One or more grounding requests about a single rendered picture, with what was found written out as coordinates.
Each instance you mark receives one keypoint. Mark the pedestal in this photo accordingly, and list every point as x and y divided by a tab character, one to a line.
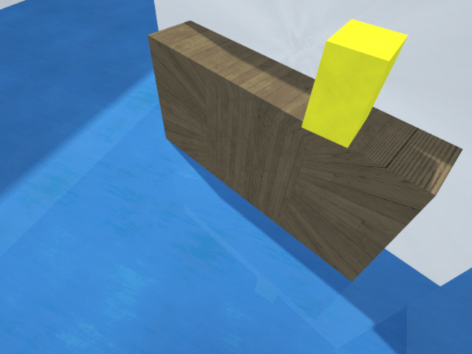
239	114

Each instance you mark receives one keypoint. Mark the carton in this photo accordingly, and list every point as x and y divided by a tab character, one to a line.
355	64

